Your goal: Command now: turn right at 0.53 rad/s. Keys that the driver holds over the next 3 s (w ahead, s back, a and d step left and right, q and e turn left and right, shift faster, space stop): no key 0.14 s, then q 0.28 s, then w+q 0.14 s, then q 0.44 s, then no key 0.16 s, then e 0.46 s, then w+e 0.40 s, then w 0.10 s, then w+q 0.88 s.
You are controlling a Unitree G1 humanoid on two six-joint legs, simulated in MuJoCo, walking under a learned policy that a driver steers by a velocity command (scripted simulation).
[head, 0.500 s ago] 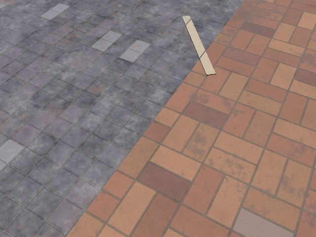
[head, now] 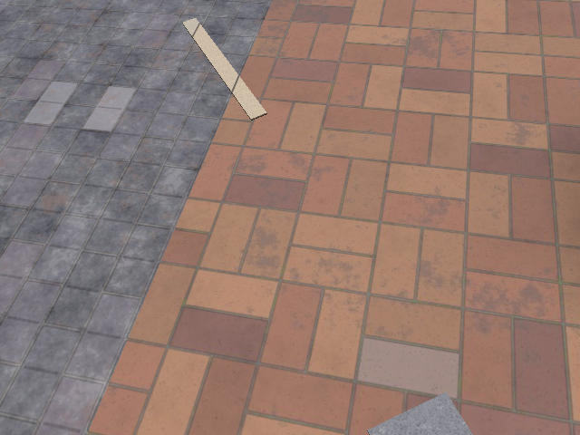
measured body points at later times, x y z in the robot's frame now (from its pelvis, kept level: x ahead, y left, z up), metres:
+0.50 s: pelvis +0.02 +0.01 -0.01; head +0.04 +0.02 +0.44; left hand +0.16 +0.29 -0.11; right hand +0.17 -0.26 -0.11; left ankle +0.03 +0.15 -0.74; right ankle +0.01 -0.08 -0.74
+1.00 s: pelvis +0.10 +0.10 +0.00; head +0.14 +0.14 +0.44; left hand +0.16 +0.42 -0.11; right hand +0.34 -0.11 -0.08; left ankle +0.13 +0.19 -0.74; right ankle +0.15 -0.05 -0.66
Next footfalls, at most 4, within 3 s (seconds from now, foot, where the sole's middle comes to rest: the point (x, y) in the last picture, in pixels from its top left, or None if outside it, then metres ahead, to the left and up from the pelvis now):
0.26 left None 0.07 0.15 -0.78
0.80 left None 0.16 0.21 -0.78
1.24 right None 0.26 0.00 -0.78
1.86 right None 0.26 -0.04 -0.78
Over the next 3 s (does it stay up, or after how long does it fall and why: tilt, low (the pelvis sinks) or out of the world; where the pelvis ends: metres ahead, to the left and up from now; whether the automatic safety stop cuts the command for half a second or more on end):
stays up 0.80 0.04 0.00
